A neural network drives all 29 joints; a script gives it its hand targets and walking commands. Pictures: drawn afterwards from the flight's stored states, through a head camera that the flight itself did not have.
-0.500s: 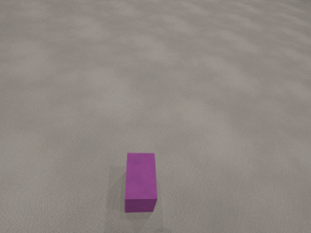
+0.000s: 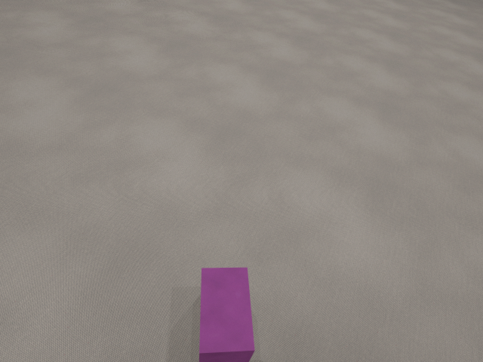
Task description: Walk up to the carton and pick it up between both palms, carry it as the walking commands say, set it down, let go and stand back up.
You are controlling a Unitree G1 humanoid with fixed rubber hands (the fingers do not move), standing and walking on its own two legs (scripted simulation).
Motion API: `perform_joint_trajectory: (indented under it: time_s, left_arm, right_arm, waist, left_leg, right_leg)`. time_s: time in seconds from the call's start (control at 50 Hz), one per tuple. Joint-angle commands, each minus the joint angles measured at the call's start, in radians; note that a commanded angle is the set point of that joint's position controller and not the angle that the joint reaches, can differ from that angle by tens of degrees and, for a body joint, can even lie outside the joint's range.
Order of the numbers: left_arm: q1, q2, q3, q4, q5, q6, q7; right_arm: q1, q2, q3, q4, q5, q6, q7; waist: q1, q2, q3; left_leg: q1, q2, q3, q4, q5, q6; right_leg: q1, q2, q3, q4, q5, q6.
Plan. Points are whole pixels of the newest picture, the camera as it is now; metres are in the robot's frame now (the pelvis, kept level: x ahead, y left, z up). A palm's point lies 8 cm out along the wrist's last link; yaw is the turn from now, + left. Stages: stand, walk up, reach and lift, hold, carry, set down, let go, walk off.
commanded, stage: walk up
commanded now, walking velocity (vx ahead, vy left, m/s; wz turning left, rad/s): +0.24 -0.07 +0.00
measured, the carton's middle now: (223, 317) +0.43 -0.02 -0.66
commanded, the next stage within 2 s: none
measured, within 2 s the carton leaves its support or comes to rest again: neither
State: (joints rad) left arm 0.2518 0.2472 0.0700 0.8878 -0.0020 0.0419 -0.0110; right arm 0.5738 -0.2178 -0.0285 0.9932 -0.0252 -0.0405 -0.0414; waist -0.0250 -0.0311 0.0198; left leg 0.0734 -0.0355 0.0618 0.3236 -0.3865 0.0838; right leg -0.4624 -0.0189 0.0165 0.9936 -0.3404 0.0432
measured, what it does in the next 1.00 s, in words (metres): steps on the spot: right foot, then left foot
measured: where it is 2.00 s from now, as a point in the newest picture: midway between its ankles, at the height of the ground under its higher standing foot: outside the picture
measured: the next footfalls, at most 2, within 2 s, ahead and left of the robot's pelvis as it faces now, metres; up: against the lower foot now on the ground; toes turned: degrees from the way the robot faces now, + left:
right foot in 0.16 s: +0.16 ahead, -0.16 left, +0.00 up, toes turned +1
left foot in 0.58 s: +0.11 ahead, +0.08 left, +0.00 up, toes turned -5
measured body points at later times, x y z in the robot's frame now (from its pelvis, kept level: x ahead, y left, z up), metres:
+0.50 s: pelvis +0.07 -0.04 +0.00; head +0.08 -0.05 +0.45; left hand +0.14 +0.20 -0.13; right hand +0.13 -0.29 -0.14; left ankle +0.07 +0.08 -0.71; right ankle +0.12 -0.16 -0.74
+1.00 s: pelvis +0.02 -0.02 +0.00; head +0.05 -0.02 +0.45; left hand +0.11 +0.23 -0.14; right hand +0.04 -0.28 -0.14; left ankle +0.08 +0.07 -0.74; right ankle +0.01 -0.13 -0.74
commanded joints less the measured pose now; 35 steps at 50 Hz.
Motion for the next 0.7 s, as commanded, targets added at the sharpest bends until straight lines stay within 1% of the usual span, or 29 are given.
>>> perform_joint_trajectory:
  time_s: [0.0,0.04,0.06,0.08,0.1,0.12,0.14,0.16,0.18,0.24,0.3,0.34,0.36,0.38,0.4,0.42,0.44,0.46,0.48,0.5,0.52,0.54,0.56,0.58,0.6,0.62,0.64,0.66,0.68]
  left_arm:
    - [-0.122,0.011,-0.039,-0.076,0.016,-0.018,0.003]
    - [-0.036,0.025,-0.043,-0.052,0.011,-0.032,0.014]
    - [0.036,0.035,-0.048,-0.031,0.009,-0.043,0.022]
    - [0.138,0.058,-0.049,-0.001,0.004,-0.059,0.031]
    - [0.247,0.167,-0.024,0.019,0.009,-0.08,0.037]
    - [0.272,0.228,-0.008,0.027,0.009,-0.085,0.036]
    - [0.249,0.156,-0.019,0.017,-0.003,-0.086,0.038]
    - [0.153,0.124,-0.021,0.013,0.001,-0.082,0.045]
    - [0.084,0.1,-0.026,0.007,0.001,-0.082,0.049]
    - [0.071,0.045,-0.029,-0.004,0.009,-0.066,0.058]
    - [0.127,0.058,-0.027,0.003,0.018,-0.054,0.057]
    - [0.056,0.102,-0.017,-0.024,0.022,-0.044,0.053]
    - [0.012,0.132,-0.012,-0.044,0.019,-0.03,0.056]
    - [0.009,0.136,-0.007,-0.05,0.022,-0.024,0.057]
    - [-0.005,0.138,-0.002,-0.056,0.026,-0.019,0.057]
    - [-0.016,0.138,0.003,-0.065,0.032,-0.014,0.055]
    - [-0.049,0.15,0.009,-0.081,0.037,-0.008,0.055]
    - [-0.071,0.144,0.012,-0.086,0.037,0.0,0.054]
    - [-0.088,0.132,0.01,-0.09,0.033,0.006,0.053]
    - [-0.073,0.095,0.001,-0.088,0.026,0.01,0.051]
    - [-0.047,0.05,-0.009,-0.099,0.017,0.015,0.046]
    - [-0.053,0.055,0.007,-0.106,0.018,0.024,0.048]
    - [-0.029,0.075,0.018,-0.1,0.017,0.036,0.047]
    - [0.013,0.08,0.021,-0.07,0.024,0.042,0.038]
    - [0.039,0.066,0.009,-0.058,0.029,0.04,0.032]
    - [0.025,0.09,0.013,-0.05,0.025,0.046,0.028]
    - [0.051,0.081,0.008,-0.021,0.032,0.046,0.025]
    - [0.064,0.072,0.004,-0.006,0.035,0.043,0.023]
    - [0.075,0.066,0.004,0.005,0.03,0.042,0.026]
  right_arm:
    - [0.044,-0.113,-0.009,-0.005,-0.006,-0.017,-0.02]
    - [-0.002,-0.131,-0.013,-0.009,-0.006,-0.013,-0.019]
    - [-0.035,-0.142,-0.016,-0.01,0.002,-0.008,-0.016]
    - [-0.073,-0.153,-0.019,-0.021,0.015,-0.004,-0.009]
    - [-0.077,-0.129,-0.009,-0.044,0.031,-0.006,-0.006]
    - [-0.044,-0.047,0.014,-0.057,0.047,0.003,-0.003]
    - [-0.086,-0.042,0.008,-0.069,0.054,0.02,0.002]
    - [-0.131,-0.054,0.001,-0.073,0.038,0.028,0.008]
    - [-0.125,-0.046,0.003,-0.055,0.019,0.028,0.01]
    - [-0.105,-0.022,0.003,-0.028,0.009,0.037,0.023]
    - [-0.175,-0.026,0.009,-0.039,0.014,0.052,0.023]
    - [-0.195,-0.058,-0.004,-0.046,-0.001,0.063,0.023]
    - [-0.213,-0.075,-0.016,-0.055,0.006,0.074,0.015]
    - [-0.197,-0.074,-0.019,-0.057,0.007,0.077,0.01]
    - [-0.181,-0.071,-0.017,-0.055,0.004,0.077,0.009]
    - [-0.173,-0.065,-0.013,-0.049,-0.001,0.078,0.011]
    - [-0.173,-0.069,-0.012,-0.046,-0.002,0.083,0.014]
    - [-0.165,-0.062,-0.006,-0.044,-0.005,0.08,0.017]
    - [-0.157,-0.064,-0.003,-0.038,-0.006,0.076,0.017]
    - [-0.157,-0.088,-0.005,-0.037,-0.011,0.068,0.013]
    - [-0.173,-0.165,-0.023,-0.056,-0.022,0.058,0.005]
    - [-0.251,-0.215,-0.037,-0.102,-0.031,0.052,0.0]
    - [-0.319,-0.233,-0.038,-0.128,-0.025,0.055,-0.004]
    - [-0.281,-0.204,-0.032,-0.114,-0.033,0.039,-0.004]
    - [-0.324,-0.189,-0.031,-0.12,-0.023,0.038,-0.001]
    - [-0.372,-0.183,-0.028,-0.139,-0.008,0.045,-0.001]
    - [-0.329,-0.156,-0.022,-0.125,-0.011,0.04,-0.004]
    - [-0.302,-0.153,-0.023,-0.116,-0.006,0.035,-0.002]
    - [-0.306,-0.154,-0.024,-0.118,0.003,0.032,-0.004]
  waist:
    - [-0.045,0.161,0.132]
    - [-0.015,0.196,0.071]
    - [0.023,0.192,0.024]
    - [0.08,0.15,-0.046]
    - [0.13,-0.025,-0.176]
    - [0.094,-0.207,-0.266]
    - [0.055,-0.112,-0.28]
    - [0.025,-0.098,-0.178]
    - [0.004,-0.065,-0.09]
    - [-0.001,-0.094,-0.058]
    - [0.019,-0.095,-0.05]
    - [0.015,-0.151,-0.01]
    - [0.007,-0.162,0.051]
    - [0.004,-0.176,0.019]
    - [-0.006,-0.189,-0.014]
    - [-0.012,-0.168,-0.044]
    - [-0.026,-0.145,-0.018]
    - [-0.041,-0.139,-0.006]
    - [-0.051,-0.11,0.019]
    - [-0.047,-0.01,0.03]
    - [-0.04,0.23,0.032]
    - [-0.028,0.284,0.075]
    - [0.011,0.237,0.114]
    - [0.021,0.121,0.055]
    - [0.031,0.161,0.053]
    - [0.037,0.152,0.139]
    - [0.039,0.077,0.084]
    - [0.035,0.06,0.058]
    - [0.035,0.082,0.065]
  left_leg:
    - [0.042,0.266,-0.09,0.028,1.237,-0.086]
    - [0.027,0.266,-0.077,0.137,1.388,-0.046]
    - [0.017,0.249,-0.058,0.246,1.458,-0.038]
    - [-0.04,0.203,-0.021,0.392,1.384,-0.046]
    - [-0.282,0.11,-0.01,0.669,0.785,-0.087]
    - [-0.561,-0.04,-0.038,0.907,-0.171,-0.112]
    - [-0.498,0.034,-0.139,0.853,-0.224,-0.067]
    - [-0.461,0.047,-0.147,0.819,-0.206,-0.05]
    - [-0.451,0.044,-0.142,0.791,-0.181,-0.046]
    - [-0.436,0.048,-0.078,0.548,-0.118,-0.068]
    - [-0.4,0.046,-0.07,0.405,-0.067,-0.077]
    - [-0.376,0.032,-0.064,0.425,-0.029,-0.092]
    - [-0.383,0.033,-0.069,0.455,-0.06,-0.11]
    - [-0.37,0.034,-0.062,0.47,-0.061,-0.112]
    - [-0.349,0.041,-0.062,0.471,-0.05,-0.108]
    - [-0.327,0.046,-0.061,0.444,-0.027,-0.098]
    - [-0.316,0.052,-0.073,0.39,0.008,-0.09]
    - [-0.288,0.065,-0.078,0.297,0.076,-0.077]
    - [-0.287,0.069,-0.098,0.184,0.143,-0.065]
    - [-0.3,0.131,-0.186,0.053,0.115,-0.036]
    - [-0.349,0.325,-0.442,-0.105,0.136,0.011]
    - [-0.473,0.457,-0.576,-0.186,0.172,0.063]
    - [-0.536,0.486,-0.561,-0.144,0.364,0.093]
    - [-0.484,0.452,-0.517,-0.18,0.185,0.073]
    - [-0.518,0.381,-0.467,-0.228,-0.106,0.057]
    - [-0.55,0.352,-0.428,-0.2,-0.039,0.068]
    - [-0.44,0.326,-0.407,-0.185,-0.076,0.043]
    - [-0.366,0.328,-0.393,-0.165,-0.062,0.025]
    - [-0.308,0.341,-0.368,-0.132,0.097,0.014]
  right_leg:
    - [-0.138,0.029,-0.153,-0.227,0.058,-0.012]
    - [-0.001,0.063,-0.174,-0.343,0.025,-0.033]
    - [0.087,0.078,-0.184,-0.459,0.084,-0.045]
    - [0.237,0.069,-0.181,-0.62,0.269,-0.06]
    - [0.507,-0.153,0.064,-0.591,1.012,-0.146]
    - [0.683,-0.421,0.417,-0.533,1.682,-0.275]
    - [0.602,-0.391,0.385,-0.538,1.618,-0.285]
    - [0.491,-0.33,0.311,-0.575,1.377,-0.254]
    - [0.385,-0.3,0.257,-0.614,1.153,-0.252]
    - [0.365,-0.2,0.089,-0.66,0.84,-0.173]
    - [0.344,-0.173,0.083,-0.675,0.648,-0.172]
    - [0.236,-0.21,0.109,-0.705,0.451,-0.18]
    - [0.175,-0.243,0.134,-0.665,0.653,-0.194]
    - [0.161,-0.253,0.139,-0.65,0.713,-0.2]
    - [0.141,-0.253,0.143,-0.656,0.624,-0.198]
    - [0.121,-0.241,0.152,-0.675,0.403,-0.185]
    - [0.084,-0.245,0.168,-0.684,0.273,-0.167]
    - [0.053,-0.208,0.149,-0.674,0.113,-0.141]
    - [0.043,-0.167,0.131,-0.639,0.047,-0.114]
    - [0.042,-0.095,0.069,-0.543,0.009,-0.086]
    - [0.001,0.043,-0.048,-0.326,-0.071,-0.043]
    - [0.018,0.048,-0.007,-0.122,-0.177,-0.023]
    - [0.015,0.058,0.052,0.041,-0.226,-0.012]
    - [0.01,0.053,0.066,0.138,-0.121,-0.013]
    - [0.057,0.03,0.057,0.125,-0.037,-0.023]
    - [0.048,0.036,0.046,0.157,-0.066,-0.028]
    - [0.007,0.028,0.038,0.149,-0.017,-0.035]
    - [-0.037,0.025,0.033,0.165,0.0,-0.033]
    - [-0.077,0.023,0.031,0.154,-0.003,-0.022]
